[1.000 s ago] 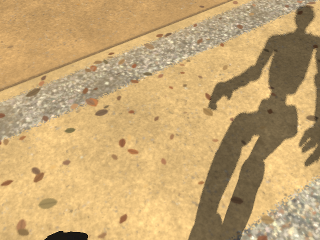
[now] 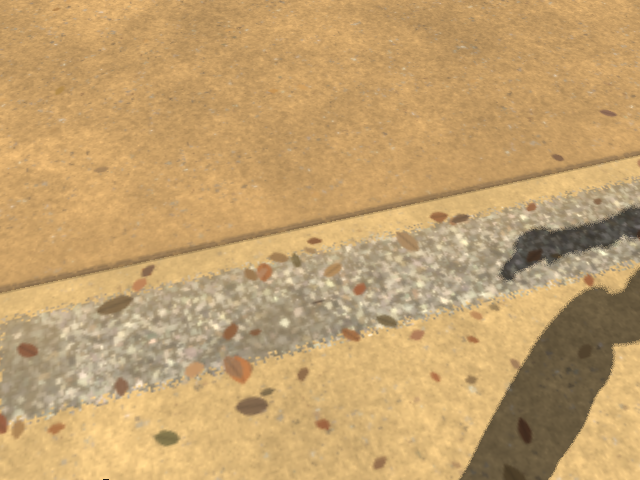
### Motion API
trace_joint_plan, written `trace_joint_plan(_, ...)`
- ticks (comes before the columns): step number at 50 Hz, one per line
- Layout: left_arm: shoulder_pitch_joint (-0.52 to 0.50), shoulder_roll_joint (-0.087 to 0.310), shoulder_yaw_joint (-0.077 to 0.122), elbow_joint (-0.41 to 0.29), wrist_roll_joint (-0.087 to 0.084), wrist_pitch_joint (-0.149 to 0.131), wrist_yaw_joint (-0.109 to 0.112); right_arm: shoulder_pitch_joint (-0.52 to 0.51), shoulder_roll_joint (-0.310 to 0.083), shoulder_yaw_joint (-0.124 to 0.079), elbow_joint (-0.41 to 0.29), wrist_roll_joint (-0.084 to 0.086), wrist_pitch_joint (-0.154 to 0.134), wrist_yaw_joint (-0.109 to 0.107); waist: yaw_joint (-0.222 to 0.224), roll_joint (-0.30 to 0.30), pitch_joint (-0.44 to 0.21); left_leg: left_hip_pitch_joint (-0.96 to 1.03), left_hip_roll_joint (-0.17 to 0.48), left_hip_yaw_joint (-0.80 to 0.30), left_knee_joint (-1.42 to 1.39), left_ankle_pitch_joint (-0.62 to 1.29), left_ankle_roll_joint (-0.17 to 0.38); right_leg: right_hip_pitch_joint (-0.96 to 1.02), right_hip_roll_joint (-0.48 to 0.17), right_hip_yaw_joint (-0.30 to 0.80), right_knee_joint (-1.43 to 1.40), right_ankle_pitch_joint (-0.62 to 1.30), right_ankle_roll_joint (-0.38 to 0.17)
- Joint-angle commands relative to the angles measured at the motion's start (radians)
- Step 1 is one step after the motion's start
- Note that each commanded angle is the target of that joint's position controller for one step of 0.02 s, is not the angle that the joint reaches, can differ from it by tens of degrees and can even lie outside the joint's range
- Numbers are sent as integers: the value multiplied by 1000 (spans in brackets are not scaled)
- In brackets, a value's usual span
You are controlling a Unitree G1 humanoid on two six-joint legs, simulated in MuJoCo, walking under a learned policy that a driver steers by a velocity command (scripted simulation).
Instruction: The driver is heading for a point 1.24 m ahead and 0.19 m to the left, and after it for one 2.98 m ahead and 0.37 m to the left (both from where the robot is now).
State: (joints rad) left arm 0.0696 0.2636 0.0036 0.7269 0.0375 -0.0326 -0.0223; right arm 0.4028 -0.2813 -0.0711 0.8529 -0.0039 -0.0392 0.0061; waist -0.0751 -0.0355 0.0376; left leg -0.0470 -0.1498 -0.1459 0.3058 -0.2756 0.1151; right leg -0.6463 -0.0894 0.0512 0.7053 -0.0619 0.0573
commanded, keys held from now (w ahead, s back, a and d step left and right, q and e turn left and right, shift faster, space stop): q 0.56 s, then w+q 0.02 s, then q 0.06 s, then no key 0.28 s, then w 0.08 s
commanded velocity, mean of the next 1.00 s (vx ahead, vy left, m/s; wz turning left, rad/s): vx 0.12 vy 0.00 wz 0.49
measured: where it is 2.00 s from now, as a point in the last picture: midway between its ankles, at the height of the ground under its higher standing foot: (201, 476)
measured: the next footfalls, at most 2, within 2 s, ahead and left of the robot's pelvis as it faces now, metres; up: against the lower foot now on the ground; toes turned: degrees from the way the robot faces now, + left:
right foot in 0.12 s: +0.24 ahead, -0.13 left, +0.00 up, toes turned +6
left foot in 0.58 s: +0.17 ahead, +0.09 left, +0.00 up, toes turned +23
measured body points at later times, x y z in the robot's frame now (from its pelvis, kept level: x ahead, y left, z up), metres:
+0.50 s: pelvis +0.14 -0.03 +0.00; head +0.17 -0.02 +0.45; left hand +0.15 +0.26 -0.12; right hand +0.37 -0.24 -0.11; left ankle +0.14 +0.09 -0.71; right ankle +0.20 -0.13 -0.74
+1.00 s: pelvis +0.16 -0.01 -0.01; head +0.18 -0.01 +0.44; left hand +0.12 +0.27 -0.12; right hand +0.39 -0.17 -0.12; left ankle +0.13 +0.08 -0.74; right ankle +0.21 -0.10 -0.74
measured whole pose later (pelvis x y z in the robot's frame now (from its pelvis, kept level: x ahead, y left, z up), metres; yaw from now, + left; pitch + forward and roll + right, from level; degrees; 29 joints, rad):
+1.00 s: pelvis +0.16 -0.01 -0.01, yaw +29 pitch +0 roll +0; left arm 0.25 0.26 0.03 0.76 0.02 0.04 0.01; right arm 0.22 -0.25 -0.02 0.73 -0.02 0.03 0.00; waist 0.00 0.00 0.01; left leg -0.26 -0.09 -0.06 0.51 -0.25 0.06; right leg -0.23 0.00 -0.02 0.52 -0.36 -0.02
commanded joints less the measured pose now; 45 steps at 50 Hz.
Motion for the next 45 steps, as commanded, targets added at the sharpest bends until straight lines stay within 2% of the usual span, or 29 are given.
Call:
trace_joint_plan(1,-122,81,13,-109,-7,-30,5,62,-170,-42,-43,-10,0,-14,-15,107,-10,30,237,-177,55,643,84,45,81,-45,-97,1,-17)
trace_joint_plan(3,-9,115,24,-81,-7,-44,17,8,-179,-45,-63,-12,1,-21,41,126,-50,1,219,-192,161,762,25,226,122,-31,-183,-36,-49)
trace_joint_plan(4,84,139,33,-55,-6,-52,27,-22,-187,-46,-72,-6,-4,-20,88,124,-89,-17,189,-191,259,810,-4,351,134,-36,-242,2,-68)
trace_joint_plan(5,208,173,43,-34,4,-70,38,-52,-171,-41,-87,12,-14,-12,156,86,-160,-109,134,-162,440,706,-36,560,53,14,-298,141,-102)
trace_joint_plan(6,343,250,57,-33,21,-73,53,-28,-80,-16,-132,31,-21,-14,182,-69,-320,-267,66,-55,735,180,-64,820,-244,237,-229,476,-158)
trace_joint_plan(7,295,295,75,-51,-4,-46,46,123,-84,-20,-151,45,-7,-29,93,-271,-464,-437,-47,45,962,-404,-75,927,-459,553,-231,757,-319)
trace_joint_plan(8,243,202,65,-69,-21,-30,39,134,-146,-27,-96,1,17,-38,75,-97,-397,-476,49,33,1049,-326,-77,817,-414,509,-225,702,-335)
trace_joint_plan(9,197,106,37,-78,-24,-28,39,47,-149,-30,-97,-13,28,-28,85,-21,-265,-495,75,44,1028,-264,-90,704,-334,341,-248,645,-305)
trace_joint_plan(10,159,69,24,-76,-18,-23,41,11,-126,-28,-105,-15,37,-18,69,-16,-173,-502,108,57,974,-227,-103,607,-266,220,-296,572,-260)
trace_joint_plan(11,147,72,24,-70,-18,-23,48,-20,-116,-28,-116,-23,51,-5,63,-70,-124,-503,133,61,929,-193,-115,551,-223,151,-332,514,-241)
trace_joint_plan(12,141,91,30,-64,-17,-21,49,-10,-105,-25,-114,-27,68,7,55,-102,-102,-469,123,83,933,-169,-129,491,-194,94,-358,518,-241)
trace_joint_plan(15,141,117,44,-59,-13,-25,46,-25,-91,-23,-139,-15,88,19,33,-96,-130,-445,117,101,899,-120,-140,451,-202,18,-384,514,-267)
trace_joint_plan(19,130,122,52,-58,-12,-10,49,-122,-72,-11,-190,-23,107,32,39,-108,-105,-440,164,133,733,-32,-136,413,-207,-60,-419,288,-260)
trace_joint_plan(21,128,135,59,-58,-10,-1,45,-166,-60,-1,-212,-20,110,41,50,-122,-97,-375,173,158,614,-12,-128,382,-200,-102,-418,179,-244)
trace_joint_plan(25,172,179,80,-49,-7,23,36,-229,-75,-1,-250,-14,105,44,89,-134,-91,-303,157,211,449,-87,-106,415,-234,-111,-370,44,-223)
trace_joint_plan(27,173,195,88,-44,-16,39,34,-217,-70,-2,-257,-13,91,43,76,-112,-86,-228,139,230,293,-58,-85,417,-231,-134,-294,-15,-183)
trace_joint_plan(28,197,186,89,-34,-15,47,33,-187,-78,-5,-243,-19,79,36,66,-60,-91,-152,124,211,186,1,-71,386,-208,-164,-214,-59,-137)
trace_joint_plan(29,245,143,82,-32,-5,54,25,-136,-132,-17,-230,-31,64,21,61,132,-103,-72,241,8,24,-2,-38,295,-137,-236,-15,-253,-73)
trace_joint_plan(30,213,68,57,-112,-10,64,24,-137,-289,-53,-265,-23,61,12,68,390,-60,-26,515,-424,-53,160,97,6,53,-261,210,-611,3)
trace_joint_plan(31,127,132,70,-118,-1,78,36,-46,-283,-67,-240,-16,67,7,-16,239,-74,-59,527,-402,-27,284,193,-8,56,-88,350,-598,-2)
trace_joint_plan(32,124,120,70,-116,-18,83,35,-75,-232,-48,-228,-15,70,1,23,210,-45,-85,471,-306,-7,326,188,-9,44,-49,388,-519,-7)
trace_joint_plan(33,147,114,69,-95,-29,76,35,-150,-182,-32,-234,-12,72,-4,64,184,-21,-122,404,-207,-13,334,148,22,29,-33,361,-423,-13)
trace_joint_plan(34,168,124,74,-79,-22,70,36,-218,-152,-22,-247,-8,72,-9,92,191,-37,-119,348,-146,-8,350,111,52,29,-38,336,-364,-18)
trace_joint_plan(35,202,135,78,-54,-9,70,34,-241,-124,-13,-253,-5,68,-12,99,193,-66,-113,324,-104,11,467,107,92,45,-59,357,-333,-17)
trace_joint_plan(36,217,134,79,-42,-7,73,31,-233,-112,-6,-248,-3,63,-10,102,169,-99,-103,321,-86,23,541,109,121,55,-61,369,-326,-16)
trace_joint_plan(38,208,111,73,-39,-19,80,26,-202,-113,-4,-232,-4,55,-8,92,134,-115,-80,329,-83,24,558,112,142,58,-58,323,-324,-16)
trace_joint_plan(42,163,82,59,-44,-20,91,26,-171,-115,-1,-207,-13,55,-9,58,161,-84,-82,335,-111,14,402,111,196,62,-53,143,-329,-32)
trace_joint_plan(45,160,78,55,-40,-28,89,33,-175,-121,1,-191,-22,59,-6,50,167,-70,-128,334,-129,33,382,109,295,85,-67,17,-353,-52)
Velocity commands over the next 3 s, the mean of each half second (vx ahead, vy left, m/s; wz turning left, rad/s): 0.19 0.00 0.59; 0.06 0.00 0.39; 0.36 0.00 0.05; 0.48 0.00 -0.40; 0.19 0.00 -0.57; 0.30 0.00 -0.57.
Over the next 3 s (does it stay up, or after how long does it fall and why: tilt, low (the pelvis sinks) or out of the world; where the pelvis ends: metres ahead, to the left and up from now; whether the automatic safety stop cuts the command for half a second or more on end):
stays up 0.78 0.21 0.00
